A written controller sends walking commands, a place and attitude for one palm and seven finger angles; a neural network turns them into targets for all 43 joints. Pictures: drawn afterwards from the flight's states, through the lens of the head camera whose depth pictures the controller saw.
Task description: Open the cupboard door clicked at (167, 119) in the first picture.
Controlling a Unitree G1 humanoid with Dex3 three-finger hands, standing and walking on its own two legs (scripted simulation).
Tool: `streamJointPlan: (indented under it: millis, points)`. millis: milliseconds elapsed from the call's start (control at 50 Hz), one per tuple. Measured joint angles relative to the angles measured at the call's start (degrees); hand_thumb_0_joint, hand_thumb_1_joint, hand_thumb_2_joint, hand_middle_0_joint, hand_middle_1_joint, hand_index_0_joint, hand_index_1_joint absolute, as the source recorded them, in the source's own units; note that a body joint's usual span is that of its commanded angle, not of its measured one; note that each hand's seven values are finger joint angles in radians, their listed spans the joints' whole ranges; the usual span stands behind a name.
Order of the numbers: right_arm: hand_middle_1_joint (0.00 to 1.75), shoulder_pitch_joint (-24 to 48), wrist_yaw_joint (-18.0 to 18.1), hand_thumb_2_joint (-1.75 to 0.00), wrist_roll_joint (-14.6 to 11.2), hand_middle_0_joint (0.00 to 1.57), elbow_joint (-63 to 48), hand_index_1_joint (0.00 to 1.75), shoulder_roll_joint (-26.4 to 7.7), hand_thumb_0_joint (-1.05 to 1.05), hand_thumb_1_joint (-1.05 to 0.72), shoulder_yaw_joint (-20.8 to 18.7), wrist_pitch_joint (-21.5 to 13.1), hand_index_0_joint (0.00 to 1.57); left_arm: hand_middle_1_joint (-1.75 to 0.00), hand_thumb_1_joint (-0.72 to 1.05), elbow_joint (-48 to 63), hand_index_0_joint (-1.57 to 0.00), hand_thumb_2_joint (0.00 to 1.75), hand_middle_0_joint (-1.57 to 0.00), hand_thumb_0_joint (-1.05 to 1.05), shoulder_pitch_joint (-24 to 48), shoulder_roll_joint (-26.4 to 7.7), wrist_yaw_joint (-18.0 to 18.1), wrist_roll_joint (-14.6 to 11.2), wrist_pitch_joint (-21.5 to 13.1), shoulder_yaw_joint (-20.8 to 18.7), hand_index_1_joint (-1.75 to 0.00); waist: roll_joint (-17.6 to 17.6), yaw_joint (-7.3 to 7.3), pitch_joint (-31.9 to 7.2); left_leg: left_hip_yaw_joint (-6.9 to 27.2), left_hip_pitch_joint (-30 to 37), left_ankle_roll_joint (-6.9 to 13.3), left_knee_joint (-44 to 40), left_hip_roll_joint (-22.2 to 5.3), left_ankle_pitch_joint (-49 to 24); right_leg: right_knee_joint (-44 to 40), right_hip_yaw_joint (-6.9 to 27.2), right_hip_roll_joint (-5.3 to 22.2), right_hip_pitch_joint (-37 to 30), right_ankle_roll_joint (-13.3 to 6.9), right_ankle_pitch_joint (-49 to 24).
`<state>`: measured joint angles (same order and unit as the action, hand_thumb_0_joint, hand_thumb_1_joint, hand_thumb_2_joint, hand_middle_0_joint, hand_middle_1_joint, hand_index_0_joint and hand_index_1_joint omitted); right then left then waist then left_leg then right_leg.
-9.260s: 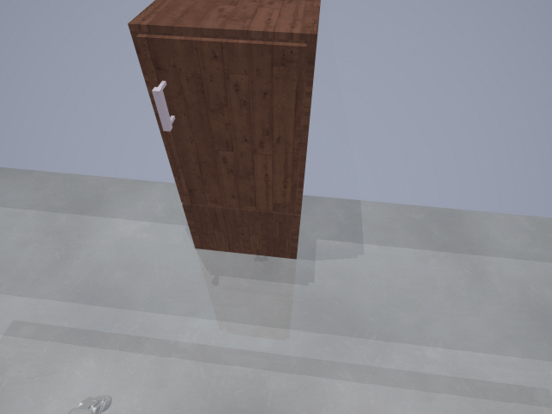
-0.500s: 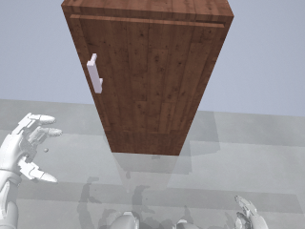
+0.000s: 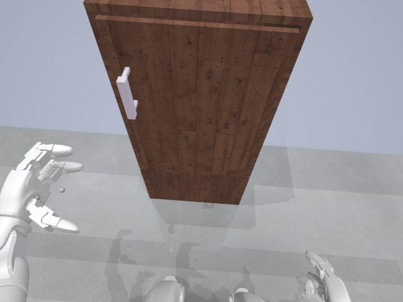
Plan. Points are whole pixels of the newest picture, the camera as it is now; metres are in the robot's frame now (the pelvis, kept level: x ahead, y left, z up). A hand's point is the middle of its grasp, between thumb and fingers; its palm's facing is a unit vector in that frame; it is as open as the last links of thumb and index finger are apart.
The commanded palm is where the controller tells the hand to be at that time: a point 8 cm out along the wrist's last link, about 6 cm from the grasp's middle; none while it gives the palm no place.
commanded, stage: move the hooked fingers beside the handle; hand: left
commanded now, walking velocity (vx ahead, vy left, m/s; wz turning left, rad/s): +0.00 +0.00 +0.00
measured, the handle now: (129, 94) +0.57 +0.22 +0.04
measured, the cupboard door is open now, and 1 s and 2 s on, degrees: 0 0 0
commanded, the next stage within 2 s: none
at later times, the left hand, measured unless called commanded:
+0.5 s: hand (77, 152) +0.38 +0.28 +0.05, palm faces -0.01 -1.00 -0.03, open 14.0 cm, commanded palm +0.36 +0.32 +0.05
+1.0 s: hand (92, 126) +0.46 +0.28 +0.04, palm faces -0.01 -1.00 -0.02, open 14.0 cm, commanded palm +0.45 +0.32 +0.05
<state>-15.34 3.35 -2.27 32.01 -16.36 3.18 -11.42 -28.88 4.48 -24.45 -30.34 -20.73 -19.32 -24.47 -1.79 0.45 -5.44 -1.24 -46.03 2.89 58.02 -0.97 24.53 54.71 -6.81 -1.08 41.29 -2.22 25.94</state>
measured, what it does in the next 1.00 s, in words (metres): stands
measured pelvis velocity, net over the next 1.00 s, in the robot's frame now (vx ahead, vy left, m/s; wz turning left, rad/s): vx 0.00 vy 0.02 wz -0.04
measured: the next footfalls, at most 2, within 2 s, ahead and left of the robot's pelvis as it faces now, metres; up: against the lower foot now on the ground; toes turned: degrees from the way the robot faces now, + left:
none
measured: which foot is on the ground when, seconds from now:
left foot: down 0.00-1.00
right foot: down 0.00-1.00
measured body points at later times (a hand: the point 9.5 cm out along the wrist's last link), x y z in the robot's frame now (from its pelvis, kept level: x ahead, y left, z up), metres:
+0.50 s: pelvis +0.01 +0.01 -0.01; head +0.10 +0.02 +0.43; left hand +0.38 +0.34 +0.06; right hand +0.10 -0.27 -0.10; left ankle +0.04 +0.08 -0.68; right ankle +0.01 -0.10 -0.68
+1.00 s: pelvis +0.00 +0.02 -0.02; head +0.12 +0.04 +0.42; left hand +0.45 +0.33 +0.05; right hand +0.05 -0.26 -0.12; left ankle +0.04 +0.09 -0.68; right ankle +0.01 -0.10 -0.68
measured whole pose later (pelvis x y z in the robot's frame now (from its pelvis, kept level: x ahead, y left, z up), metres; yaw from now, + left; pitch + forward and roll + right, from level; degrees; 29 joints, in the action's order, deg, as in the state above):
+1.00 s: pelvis +0.00 +0.02 -0.02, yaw -2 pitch +20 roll -4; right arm -20.1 1.8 -0.9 34.6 -17.2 3.1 -1.8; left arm -63.0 40.6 -35.7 -28.0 -10.2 -21.8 -27.7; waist -0.8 6.6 -5.7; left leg -2.3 -57.2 4.2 62.9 -1.9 26.1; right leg 58.5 -5.7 -1.7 52.4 -1.1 26.3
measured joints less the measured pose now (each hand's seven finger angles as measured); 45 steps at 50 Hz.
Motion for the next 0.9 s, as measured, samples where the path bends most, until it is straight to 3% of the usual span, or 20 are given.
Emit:
streamJointPlan:
  millis: [200,360,580,900]
  points:
    - [0.3,-0.1,0.29,-0.9,0.16,0.2,0.95,0.3,-0.36,0.01,-0.9,-0.17,0.74,0.2,-1.2,-0.5,-6.48,-0.3,0.3,-0.3,-0.02,9.32,-2.07,-0.6,2.19,0.52,-0.5,-1.2,0.64,1.23,0.36,-0.1,-2.54,-0.11,1.46,-0.4,0.52,1.35,0.13,-0.32,2.63,-0.16,0.33]
    - [0.3,-2.24,-0.35,-0.9,0.16,0.2,0.69,0.3,-0.66,0.01,-0.9,-0.38,2.83,0.2,-1.2,-0.5,-13.31,-0.31,0.3,-0.3,-0.02,14.08,-5.23,-0.45,3.09,1.6,-3.11,-1.2,0.89,2.67,-0.17,-0.91,-3.86,0.09,1.72,-0.82,1.0,1.67,0.98,-0.67,4.34,0.05,0.46]
    - [0.3,-3.85,-0.89,-0.9,0.45,0.2,2.41,0.3,-0.86,0.01,-0.9,-1.02,4.92,0.2,-1.2,-0.5,-17.57,-0.3,0.3,-0.29,-0.02,19.78,-5.34,-0.33,4.63,-0.79,-2.79,-1.2,0.75,3.29,-0.46,-0.98,-5.94,0.64,2.48,-0.65,1.34,1.95,1.06,-0.5,6.15,0.59,0.51]
    - [0.3,-4.5,-1.61,-0.9,1.17,0.2,2.17,0.3,-0.58,0.0,-0.9,-0.34,8.55,0.2,-1.2,-0.5,-29.68,-0.3,0.3,-0.3,-0.02,31.79,-9.14,2.16,9.03,-2.25,-3.16,-1.2,0.88,5.22,-0.59,-1.33,-8.99,1.23,3.69,-0.8,1.42,2.77,1.4,-0.57,9.14,1.11,0.19]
